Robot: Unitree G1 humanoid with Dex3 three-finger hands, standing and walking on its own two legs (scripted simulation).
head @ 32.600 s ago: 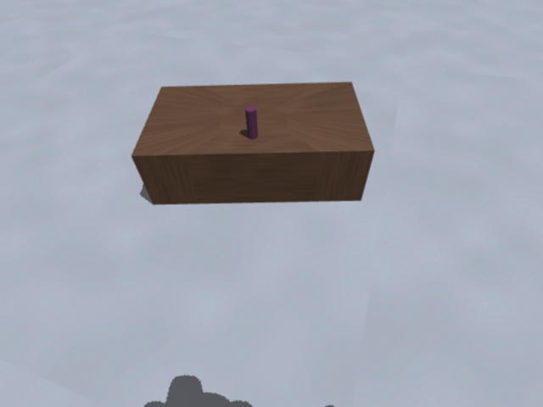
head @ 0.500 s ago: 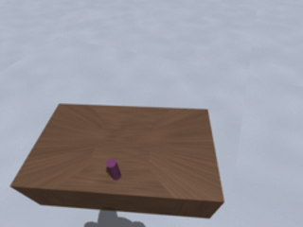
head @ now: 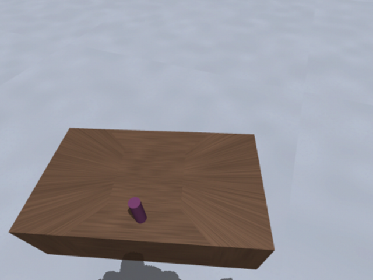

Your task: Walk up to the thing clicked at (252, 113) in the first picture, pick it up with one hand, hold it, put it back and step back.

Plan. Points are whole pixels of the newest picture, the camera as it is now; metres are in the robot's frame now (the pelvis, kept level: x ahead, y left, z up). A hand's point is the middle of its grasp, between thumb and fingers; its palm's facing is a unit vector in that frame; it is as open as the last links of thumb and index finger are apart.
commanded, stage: stand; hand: left
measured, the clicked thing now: (137, 210) +0.44 +0.23 -0.38
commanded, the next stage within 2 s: step back in 0.58 s
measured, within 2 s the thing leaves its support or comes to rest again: neither
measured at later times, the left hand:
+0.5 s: hand out of the picture +0.07 +0.25 -0.16, palm faces -0.03 -0.94 -0.34, open 7.4 cm
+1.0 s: hand out of the picture +0.08 +0.31 -0.19, palm faces -0.05 -0.93 -0.36, open 7.4 cm
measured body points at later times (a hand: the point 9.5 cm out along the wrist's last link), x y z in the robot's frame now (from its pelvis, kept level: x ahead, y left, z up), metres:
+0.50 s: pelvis +0.00 +0.00 +0.00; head +0.01 +0.00 +0.45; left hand +0.08 +0.30 -0.13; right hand +0.07 -0.30 -0.14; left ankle +0.00 +0.15 -0.75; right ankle -0.01 -0.13 -0.75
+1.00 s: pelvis -0.06 +0.05 -0.02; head +0.01 +0.08 +0.42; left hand +0.09 +0.36 -0.16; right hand -0.01 -0.27 -0.12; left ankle -0.06 +0.13 -0.75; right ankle -0.06 -0.10 -0.69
